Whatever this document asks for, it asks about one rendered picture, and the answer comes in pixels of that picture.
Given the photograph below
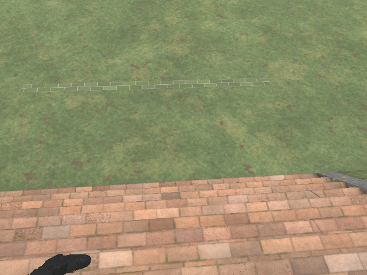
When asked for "stairs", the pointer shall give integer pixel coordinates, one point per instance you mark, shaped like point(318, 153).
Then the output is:
point(296, 224)

